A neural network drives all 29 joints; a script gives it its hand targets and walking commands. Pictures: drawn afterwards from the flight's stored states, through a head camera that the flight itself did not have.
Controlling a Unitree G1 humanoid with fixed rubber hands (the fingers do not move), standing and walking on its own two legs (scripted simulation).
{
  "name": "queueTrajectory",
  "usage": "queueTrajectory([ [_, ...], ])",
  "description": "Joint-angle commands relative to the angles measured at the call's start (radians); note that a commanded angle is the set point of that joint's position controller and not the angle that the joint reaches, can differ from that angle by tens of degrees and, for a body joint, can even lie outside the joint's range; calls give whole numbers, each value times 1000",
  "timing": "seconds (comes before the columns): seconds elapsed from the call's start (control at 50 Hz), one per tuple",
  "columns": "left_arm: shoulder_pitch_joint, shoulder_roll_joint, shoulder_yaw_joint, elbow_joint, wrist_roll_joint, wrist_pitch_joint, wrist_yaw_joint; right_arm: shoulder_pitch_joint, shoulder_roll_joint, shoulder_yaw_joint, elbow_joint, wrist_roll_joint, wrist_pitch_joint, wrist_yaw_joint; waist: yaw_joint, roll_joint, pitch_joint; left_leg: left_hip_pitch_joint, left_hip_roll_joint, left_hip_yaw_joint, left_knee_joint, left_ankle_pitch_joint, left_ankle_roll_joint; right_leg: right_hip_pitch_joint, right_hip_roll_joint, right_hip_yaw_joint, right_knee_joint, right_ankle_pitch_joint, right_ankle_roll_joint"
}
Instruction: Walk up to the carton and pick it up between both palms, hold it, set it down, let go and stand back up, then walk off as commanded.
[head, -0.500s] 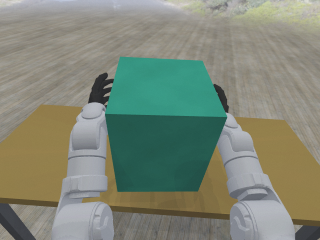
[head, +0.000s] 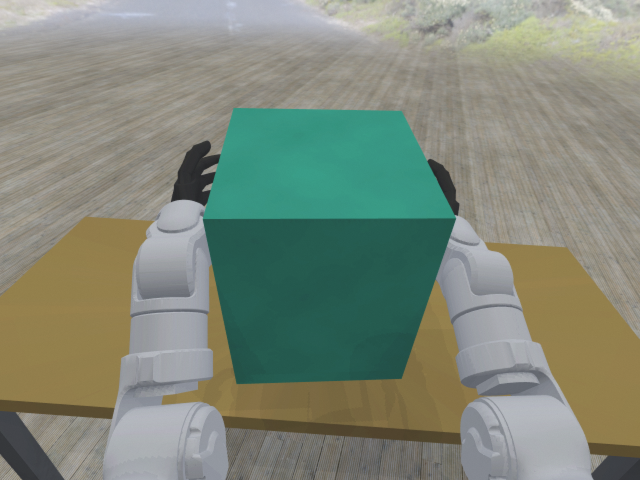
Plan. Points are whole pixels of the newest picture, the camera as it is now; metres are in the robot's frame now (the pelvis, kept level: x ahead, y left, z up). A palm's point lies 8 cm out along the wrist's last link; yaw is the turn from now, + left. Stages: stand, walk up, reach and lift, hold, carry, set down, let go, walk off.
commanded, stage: hold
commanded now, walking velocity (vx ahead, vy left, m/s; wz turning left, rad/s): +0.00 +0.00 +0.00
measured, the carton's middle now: (319, 246) +0.35 +0.02 +0.20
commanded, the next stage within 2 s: set down in 1.78 s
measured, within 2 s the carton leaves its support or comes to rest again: neither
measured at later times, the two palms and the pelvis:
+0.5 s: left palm (189, 207) +0.35 +0.17 +0.25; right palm (439, 219) +0.37 -0.12 +0.23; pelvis +0.00 +0.00 +0.00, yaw +0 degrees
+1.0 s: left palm (188, 206) +0.35 +0.17 +0.25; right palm (440, 216) +0.37 -0.12 +0.24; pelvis +0.00 +0.00 +0.00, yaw +0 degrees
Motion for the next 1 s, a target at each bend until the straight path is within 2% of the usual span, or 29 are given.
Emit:
queueTrajectory([
  [0.0, -659, -525, -490, -56, -88, 13, -196, -873, 515, 458, -273, 118, -12, 53, -148, 20, -289, 81, -66, 3, -40, 98, -1, 148, 37, -21, -67, 258, 61],
  [0.02, -665, -529, -494, -84, -98, 14, -197, -881, 528, 467, -292, 124, -13, 54, -139, 20, -298, 73, -63, 3, -39, 96, 0, 153, 38, -20, -59, 253, 58],
  [0.04, -654, -527, -486, -76, -88, 23, -199, -859, 511, 466, -279, 128, -5, 53, -144, 30, -279, 81, -60, 0, -42, 108, -1, 146, 40, -23, -61, 258, 57],
  [0.06, -651, -518, -465, -32, -74, 27, -203, -871, 506, 451, -244, 109, 3, 54, -141, 18, -237, 63, -60, -4, -51, 62, 3, 119, 34, -20, -74, 214, 56],
  [0.1, -657, -521, -469, -41, -80, 29, -204, -885, 494, 441, -262, 116, 2, 58, -148, 21, -259, 64, -61, 0, -55, 52, 3, 130, 39, -21, -76, 180, 52],
  [0.14, -677, -540, -493, -59, -94, 27, -203, -892, 504, 443, -286, 117, 1, 56, -156, 42, -274, 67, -58, -2, -49, 62, -1, 120, 37, -20, -72, 192, 50],
  [0.16, -674, -524, -471, -52, -82, 28, -203, -880, 513, 447, -255, 119, 9, 59, -138, 30, -252, 57, -60, 2, -52, 60, 3, 114, 35, -22, -68, 200, 52],
  [0.2, -690, -543, -498, -97, -103, 23, -201, -882, 515, 446, -287, 132, 5, 59, -148, 44, -318, 78, -58, -3, -38, 92, -4, 128, 41, -24, -61, 207, 50],
  [0.24, -699, -536, -487, -71, -103, 24, -199, -898, 520, 446, -285, 128, 8, 58, -143, 23, -301, 69, -58, -2, -46, 76, 0, 133, 40, -22, -65, 207, 51],
  [0.26, -697, -540, -485, -72, -93, 27, -199, -888, 518, 451, -274, 124, 11, 60, -150, 31, -278, 67, -57, -3, -48, 76, -1, 124, 38, -21, -68, 211, 53],
  [0.3, -685, -520, -469, -53, -83, 31, -203, -887, 507, 445, -255, 130, 13, 58, -139, 23, -256, 60, -59, -4, -49, 69, -1, 123, 39, -23, -68, 202, 52],
  [0.32, -693, -532, -482, -66, -98, 32, -204, -881, 510, 444, -264, 131, 15, 57, -151, 40, -280, 69, -62, 1, -45, 78, -3, 132, 36, -19, -66, 222, 51],
  [0.38, -689, -525, -480, -85, -89, 30, -201, -882, 523, 458, -270, 130, 16, 58, -138, 37, -303, 63, -64, -2, -39, 83, -2, 143, 31, -14, -58, 234, 57],
  [0.42, -679, -525, -474, -37, -86, 37, -203, -890, 509, 440, -266, 125, 19, 55, -151, 32, -251, 51, -64, -1, -45, 58, -3, 125, 35, -17, -69, 211, 53],
  [0.44, -678, -524, -476, -54, -90, 34, -206, -899, 511, 448, -289, 129, 16, 55, -140, 27, -282, 61, -63, 0, -42, 85, -2, 139, 36, -16, -65, 235, 52],
  [0.46, -685, -530, -484, -66, -98, 33, -206, -878, 506, 447, -279, 132, 20, 54, -153, 28, -296, 63, -62, -4, -39, 82, -6, 146, 36, -17, -58, 249, 53],
  [0.5, -705, -533, -487, -81, -97, 29, -202, -886, 524, 456, -266, 134, 20, 55, -141, 30, -285, 63, -64, -1, -42, 72, -3, 129, 32, -18, -59, 226, 58],
  [0.54, -700, -537, -491, -69, -101, 31, -200, -912, 513, 454, -283, 132, 16, 57, -143, 37, -282, 61, -58, -5, -42, 76, -1, 122, 34, -15, -63, 220, 55],
  [0.56, -696, -527, -494, -83, -100, 31, -201, -875, 510, 442, -264, 130, 22, 56, -155, 42, -287, 73, -58, -4, -39, 84, -7, 117, 39, -16, -63, 218, 51],
  [0.6, -688, -528, -483, -70, -91, 37, -202, -879, 504, 441, -261, 137, 25, 55, -149, 50, -275, 62, -60, -7, -40, 76, -7, 127, 33, -15, -66, 218, 50],
  [0.64, -670, -524, -463, -86, -79, 41, -203, -869, 506, 454, -272, 147, 28, 54, -140, 26, -287, 74, -60, -3, -35, 105, -3, 141, 33, -14, -59, 246, 57],
  [0.66, -681, -527, -488, -78, -95, 41, -206, -886, 501, 447, -287, 134, 28, 54, -156, 33, -279, 61, -62, -9, -38, 82, -8, 134, 33, -13, -63, 239, 53],
  [0.68, -688, -529, -490, -69, -99, 39, -207, -884, 505, 449, -276, 131, 26, 54, -155, 36, -269, 51, -63, -2, -36, 67, -8, 132, 32, -13, -63, 225, 53],
  [0.74, -689, -524, -473, -64, -83, 40, -201, -892, 505, 453, -269, 143, 29, 56, -138, 31, -264, 59, -59, -3, -39, 56, 2, 118, 30, -12, -65, 201, 55],
  [0.82, -696, -539, -483, -87, -101, 36, -205, -885, 516, 441, -274, 140, 24, 58, -151, 44, -301, 71, -56, -7, -39, 88, -4, 127, 34, -14, -63, 213, 49],
  [0.86, -698, -523, -478, -65, -91, 38, -207, -870, 498, 424, -247, 131, 30, 57, -156, 41, -257, 57, -57, -2, -47, 47, -5, 115, 31, -14, -68, 186, 50],
  [0.9, -714, -535, -480, -82, -95, 36, -200, -883, 510, 437, -254, 133, 29, 59, -157, 43, -269, 55, -58, -7, -41, 67, -7, 121, 34, -15, -64, 197, 49],
  [0.92, -694, -539, -480, -79, -99, 35, -202, -895, 504, 440, -290, 145, 23, 59, -143, 36, -294, 67, -54, -10, -40, 82, -5, 121, 40, -19, -64, 205, 46],
  [0.98, -713, -538, -485, -98, -95, 36, -199, -863, 497, 428, -238, 140, 29, 60, -155, 60, -278, 66, -55, -8, -43, 74, -10, 126, 36, -19, -60, 195, 46],
])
